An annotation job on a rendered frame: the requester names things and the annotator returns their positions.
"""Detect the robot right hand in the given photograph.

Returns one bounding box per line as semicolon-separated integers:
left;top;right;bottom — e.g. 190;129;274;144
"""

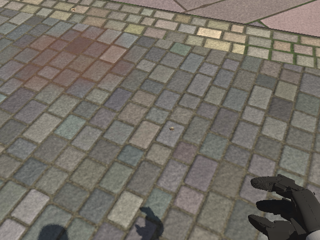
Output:
248;174;320;240

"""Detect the right robot forearm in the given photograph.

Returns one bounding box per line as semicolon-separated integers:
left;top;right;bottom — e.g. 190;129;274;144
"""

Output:
306;230;320;240

